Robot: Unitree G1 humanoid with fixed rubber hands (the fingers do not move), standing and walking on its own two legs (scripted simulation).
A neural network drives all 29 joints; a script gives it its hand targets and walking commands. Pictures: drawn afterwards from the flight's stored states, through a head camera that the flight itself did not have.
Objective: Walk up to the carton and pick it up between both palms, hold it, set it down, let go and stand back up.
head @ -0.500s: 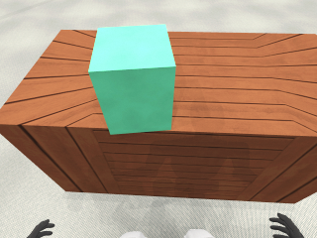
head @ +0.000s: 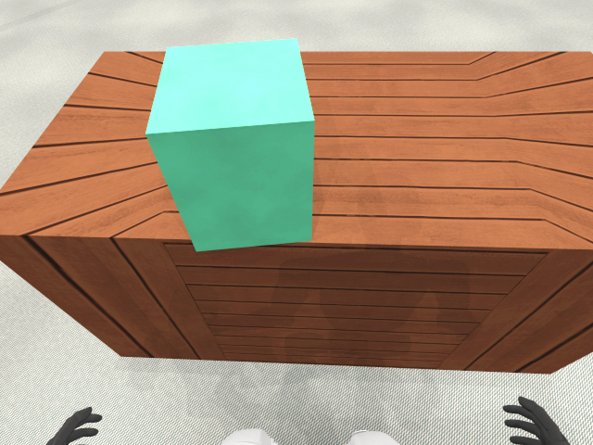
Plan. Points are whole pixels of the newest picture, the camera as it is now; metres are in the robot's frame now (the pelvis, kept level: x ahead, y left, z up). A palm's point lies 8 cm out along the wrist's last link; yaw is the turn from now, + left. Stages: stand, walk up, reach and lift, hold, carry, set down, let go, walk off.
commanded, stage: walk up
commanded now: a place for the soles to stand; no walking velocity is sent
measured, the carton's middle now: (244, 150) +0.53 +0.12 +0.08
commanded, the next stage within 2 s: none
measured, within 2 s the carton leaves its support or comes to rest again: neither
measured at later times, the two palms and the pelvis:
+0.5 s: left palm out of the picture +0.10 +0.33 -0.07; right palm out of the picture +0.12 -0.30 -0.08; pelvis +0.00 +0.01 +0.00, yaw +0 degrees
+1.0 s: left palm out of the picture +0.10 +0.34 -0.07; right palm out of the picture +0.13 -0.30 -0.07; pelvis +0.00 +0.01 +0.00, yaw +0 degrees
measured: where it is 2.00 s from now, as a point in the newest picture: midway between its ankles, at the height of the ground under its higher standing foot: outside the picture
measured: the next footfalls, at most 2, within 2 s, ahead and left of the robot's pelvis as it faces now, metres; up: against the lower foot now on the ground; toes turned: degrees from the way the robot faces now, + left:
none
